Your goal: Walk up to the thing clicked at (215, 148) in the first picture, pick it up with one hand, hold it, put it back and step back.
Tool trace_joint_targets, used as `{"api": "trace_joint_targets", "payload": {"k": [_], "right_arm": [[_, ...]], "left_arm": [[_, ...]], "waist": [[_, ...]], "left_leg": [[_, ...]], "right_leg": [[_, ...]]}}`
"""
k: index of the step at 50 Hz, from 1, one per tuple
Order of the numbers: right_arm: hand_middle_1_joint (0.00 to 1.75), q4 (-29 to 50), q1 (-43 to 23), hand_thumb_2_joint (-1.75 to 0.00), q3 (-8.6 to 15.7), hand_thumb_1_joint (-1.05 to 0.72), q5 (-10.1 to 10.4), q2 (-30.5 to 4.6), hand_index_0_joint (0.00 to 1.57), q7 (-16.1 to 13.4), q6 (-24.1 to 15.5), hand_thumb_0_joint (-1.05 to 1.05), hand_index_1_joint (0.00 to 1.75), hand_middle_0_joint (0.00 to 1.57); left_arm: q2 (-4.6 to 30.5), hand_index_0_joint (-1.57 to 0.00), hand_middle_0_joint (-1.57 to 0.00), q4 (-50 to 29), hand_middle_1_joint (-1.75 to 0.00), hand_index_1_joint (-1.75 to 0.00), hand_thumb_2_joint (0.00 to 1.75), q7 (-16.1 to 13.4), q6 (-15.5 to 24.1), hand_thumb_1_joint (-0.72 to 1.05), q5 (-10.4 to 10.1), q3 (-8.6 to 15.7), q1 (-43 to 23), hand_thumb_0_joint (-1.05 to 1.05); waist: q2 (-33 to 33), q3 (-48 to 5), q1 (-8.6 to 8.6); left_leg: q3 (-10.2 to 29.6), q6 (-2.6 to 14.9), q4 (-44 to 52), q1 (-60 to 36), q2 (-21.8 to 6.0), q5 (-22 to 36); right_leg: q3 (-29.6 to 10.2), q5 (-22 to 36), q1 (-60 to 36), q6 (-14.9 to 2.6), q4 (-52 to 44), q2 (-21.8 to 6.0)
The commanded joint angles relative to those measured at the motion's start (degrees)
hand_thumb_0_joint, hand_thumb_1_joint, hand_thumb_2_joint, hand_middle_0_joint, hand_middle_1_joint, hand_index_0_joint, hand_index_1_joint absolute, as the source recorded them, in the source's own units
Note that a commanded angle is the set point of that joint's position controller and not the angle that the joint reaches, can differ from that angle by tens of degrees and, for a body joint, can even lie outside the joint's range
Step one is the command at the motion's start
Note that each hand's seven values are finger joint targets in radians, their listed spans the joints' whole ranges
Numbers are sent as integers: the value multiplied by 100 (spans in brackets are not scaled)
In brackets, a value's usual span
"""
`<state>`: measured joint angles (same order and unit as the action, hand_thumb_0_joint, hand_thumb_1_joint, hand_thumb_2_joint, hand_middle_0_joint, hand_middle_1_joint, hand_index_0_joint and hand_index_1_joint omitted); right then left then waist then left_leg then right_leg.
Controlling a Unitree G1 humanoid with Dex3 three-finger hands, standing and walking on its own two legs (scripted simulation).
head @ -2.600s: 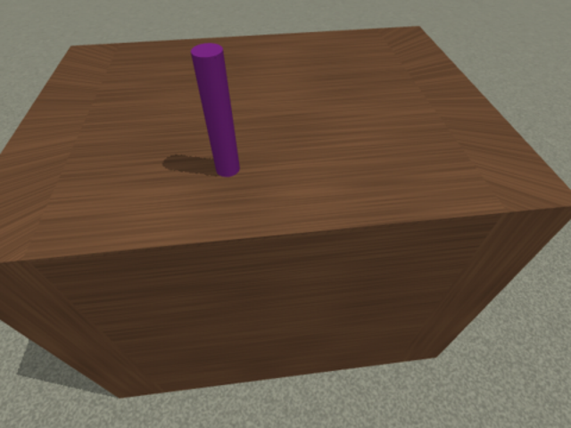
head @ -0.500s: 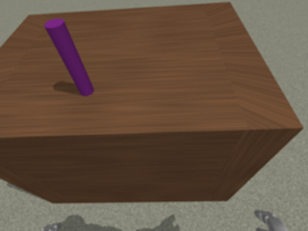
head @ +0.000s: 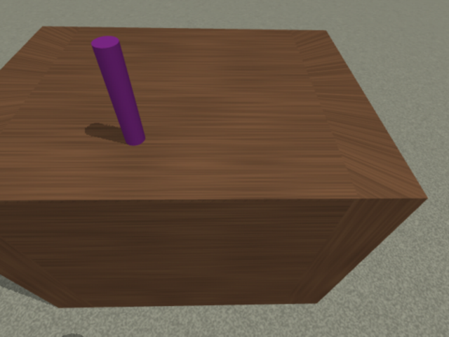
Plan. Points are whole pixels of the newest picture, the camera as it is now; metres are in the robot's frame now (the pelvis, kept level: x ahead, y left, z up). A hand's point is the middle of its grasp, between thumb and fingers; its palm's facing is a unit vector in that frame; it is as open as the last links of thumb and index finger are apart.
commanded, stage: walk up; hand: left
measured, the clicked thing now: (122, 98) +0.53 +0.22 +0.13
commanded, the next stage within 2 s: stand in 0.92 s
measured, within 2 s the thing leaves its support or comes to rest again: neither
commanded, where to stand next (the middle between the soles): +0.05 +0.02 m, yaw +0 degrees
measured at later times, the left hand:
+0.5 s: hand out of the picture +0.07 +0.26 -0.15, palm faces +0.03 -0.93 -0.36, open 7.4 cm
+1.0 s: hand out of the picture +0.10 +0.25 -0.15, palm faces +0.02 -0.94 -0.35, open 7.4 cm
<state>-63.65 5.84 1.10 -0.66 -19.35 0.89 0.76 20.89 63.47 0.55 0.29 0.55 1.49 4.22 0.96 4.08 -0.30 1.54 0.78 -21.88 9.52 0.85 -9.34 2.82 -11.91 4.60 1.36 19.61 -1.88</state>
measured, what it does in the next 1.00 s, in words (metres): stands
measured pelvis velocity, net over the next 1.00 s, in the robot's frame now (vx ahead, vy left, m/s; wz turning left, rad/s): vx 0.01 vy -0.01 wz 0.02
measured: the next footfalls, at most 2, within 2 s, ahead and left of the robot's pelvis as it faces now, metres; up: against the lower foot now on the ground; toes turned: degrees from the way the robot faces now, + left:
none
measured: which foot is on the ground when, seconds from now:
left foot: down 0.00-1.00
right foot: down 0.00-1.00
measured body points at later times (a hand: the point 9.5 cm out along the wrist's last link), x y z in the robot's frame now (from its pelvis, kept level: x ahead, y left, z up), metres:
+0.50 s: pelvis +0.01 +0.00 +0.00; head +0.02 +0.00 +0.45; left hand +0.07 +0.31 -0.13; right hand +0.10 -0.30 -0.13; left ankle +0.03 +0.11 -0.75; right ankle -0.01 -0.13 -0.75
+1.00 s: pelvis +0.01 -0.01 +0.00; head +0.02 -0.01 +0.45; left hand +0.09 +0.30 -0.13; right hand +0.10 -0.30 -0.13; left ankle +0.03 +0.11 -0.75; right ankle -0.01 -0.13 -0.75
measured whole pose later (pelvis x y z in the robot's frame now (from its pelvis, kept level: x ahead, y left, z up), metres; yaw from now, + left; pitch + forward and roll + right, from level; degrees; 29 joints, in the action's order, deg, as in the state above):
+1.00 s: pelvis +0.01 -0.01 +0.00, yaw +1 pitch -2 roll +0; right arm -64.1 5.4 0.8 -0.6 -19.5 0.4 0.1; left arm 20.4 63.7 0.2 0.4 0.7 1.4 4.9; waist -0.1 3.0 -0.1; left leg 2.8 0.2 -19.9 8.9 1.2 -9.0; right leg 4.1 -12.7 4.1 1.0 18.8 -2.2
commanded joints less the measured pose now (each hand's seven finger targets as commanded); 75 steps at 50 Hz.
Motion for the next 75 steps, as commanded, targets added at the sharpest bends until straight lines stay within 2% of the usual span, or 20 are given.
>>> {"api": "trace_joint_targets", "payload": {"k": [1, 8, 16, 18, 25, 26, 28, 30, 33, 39, 45, 46, 49, 53, 56, 57, 61, 65, 70, 75], "right_arm": [[30, 401, -406, -90, 258, -90, -10, -1331, 20, -66, -152, 0, 30, 20], [30, 364, -396, -90, 280, -90, -6, -1300, 20, -62, -158, 0, 30, 20], [30, 348, -398, -90, 257, -90, 11, -1279, 20, -51, -152, 0, 30, 20], [30, 343, -382, -90, 232, -90, 26, -1229, 20, -48, -151, 0, 30, 20], [30, 328, -326, -90, 251, -90, 25, -1274, 20, -58, -120, 0, 30, 20], [30, 351, -411, -90, 243, -90, 21, -1249, 20, -55, -124, 0, 30, 20], [30, 337, -377, -90, 243, -90, 24, -1237, 20, -63, -125, 0, 30, 20], [30, 335, -378, -90, 258, -90, 16, -1282, 20, -70, -117, 0, 30, 20], [30, 349, -397, -90, 238, -90, 19, -1243, 20, -68, -128, 0, 30, 20], [30, 365, -420, -90, 257, -90, 8, -1313, 20, -75, -115, 0, 30, 20], [30, 368, -321, -90, 239, -90, 6, -1267, 20, -73, -135, 0, 30, 20], [30, 335, -302, -90, 160, -90, 10, -1176, 20, -105, -189, 0, 30, 20], [30, 292, -269, -90, 160, -90, 2, -1286, 20, -126, -239, 0, 30, 20], [30, 298, -260, -90, 147, -90, 7, -1287, 20, -132, -258, 0, 30, 20], [30, 275, -221, -90, 124, -90, 11, -1269, 20, -131, -264, 0, 30, 20], [30, 276, -257, -90, 120, -90, 10, -1253, 20, -129, -268, 0, 30, 20], [30, 247, -206, -90, 110, -90, 19, -1235, 20, -140, -268, 0, 30, 20], [30, 247, -204, -90, 89, -90, 14, -1242, 20, -139, -246, 0, 30, 20], [30, 242, -219, -90, 86, -90, 20, -1252, 20, -143, -258, 0, 30, 20], [30, 245, -190, -90, 69, -90, 8, -1243, 20, -157, -260, 0, 30, 20]], "left_arm": [[1187, -20, -20, -292, -30, -30, 90, -94, 146, 90, 13, 204, -221, 0], [1177, -20, -20, -202, -30, -30, 90, -97, 179, 90, 30, 197, -123, 0], [1206, -20, -20, -207, -30, -30, 90, -114, 209, 90, 43, 200, -91, 0], [1210, -20, -20, -208, -30, -30, 90, -120, 218, 90, 39, 206, -82, 0], [1246, -20, -20, -261, -30, -30, 90, -137, 204, 90, 49, 225, -174, 0], [1224, -20, -20, -237, -30, -30, 90, -145, 203, 90, 29, 228, -78, 0], [1226, -20, -20, -254, -30, -30, 90, -145, 197, 90, 25, 229, -100, 0], [1228, -20, -20, -269, -30, -30, 90, -148, 182, 90, 43, 232, -187, 0], [1214, -20, -20, -268, -30, -30, 90, -143, 173, 90, 22, 236, -115, 0], [1233, -20, -20, -317, -30, -30, 90, -141, 166, 90, 46, 246, -194, 0], [1217, -20, -20, -346, -30, -30, 90, -132, 162, 90, 44, 262, -225, 0], [1062, -20, -20, -248, -30, -30, 90, -117, 129, 90, 0, 165, -56, 0], [1047, -20, -20, -274, -30, -30, 90, -93, 132, 90, 14, 136, -100, 0], [1124, -20, -20, -270, -30, -30, 90, -94, 162, 90, 15, 139, -18, 0], [1146, -20, -20, -250, -30, -30, 90, -94, 172, 90, 7, 124, 0, 0], [1124, -20, -20, -249, -30, -30, 90, -97, 176, 90, 3, 115, 41, 0], [1142, -20, -20, -250, -30, -30, 90, -96, 172, 90, 2, 108, 84, 0], [1115, -20, -20, -249, -30, -30, 90, -99, 175, 90, 19, 83, 116, 0], [1092, -20, -20, -235, -30, -30, 90, -109, 173, 90, 8, 72, 204, 0], [1159, -20, -20, -274, -30, -30, 90, -105, 159, 90, 4, 94, 132, 0]], "waist": [[-414, -450, -40], [-268, -497, -17], [-155, -509, 2], [-86, -568, -6], [-76, -672, 40], [-158, -638, -12], [-149, -665, -4], [-137, -666, 27], [-210, -684, -29], [-198, -622, 11], [-140, -686, -2], [-48, -756, -7], [-102, -490, 29], [-146, -640, 23], [-89, -575, 43], [-107, -601, 13], [-82, -617, 37], [-124, -538, 45], [-116, -562, 11], [-134, -601, 25]], "left_leg": [[844, 155, 695, 170, -779, 50], [837, 141, 670, 99, -741, 39], [754, 106, 509, -8, -653, 358], [719, 101, 415, -88, -641, 649], [659, 87, 313, -58, -609, 945], [664, 81, 300, -137, -620, 1088], [658, 72, 286, -180, -629, 1193], [683, 88, 333, -55, -631, 1068], [704, 90, 322, -101, -656, 1246], [678, 82, 332, -32, -602, 962], [693, 92, 359, 14, -618, 1072], [730, 72, 503, -219, -751, 1066], [745, 28, 574, -187, -746, 916], [685, 52, 537, -295, -769, 1110], [654, 32, 564, -266, -761, 1057], [650, 24, 540, -304, -778, 1200], [605, -1, 531, -332, -766, 1203], [589, -1, 550, -262, -751, 911], [583, 2, 493, -353, -787, 1254], [540, -13, 502, -355, -788, 1232]], "right_leg": [[-434, -71, -88, -262, -376, -469], [-450, -54, -14, -257, -415, -522], [-484, 155, 97, -242, -469, -590], [-494, 295, 65, -239, -470, -609], [-434, 607, -139, -248, -379, -652], [-411, 667, -37, -242, -366, -645], [-425, 751, -59, -251, -341, -648], [-386, 681, -159, -254, -324, -631], [-382, 748, -188, -252, -279, -639], [-417, 592, -133, -276, -349, -657], [-385, 626, -314, -274, -301, -644], [-436, 442, -168, -272, -402, -676], [-470, 227, 10, -238, -514, -646], [-491, 586, -149, -229, -496, -678], [-511, 560, -113, -223, -534, -664], [-499, 712, -151, -222, -508, -673], [-520, 796, -151, -236, -517, -666], [-529, 592, -74, -226, -579, -649], [-509, 938, -100, -227, -497, -644], [-546, 936, -123, -256, -474, -654]]}}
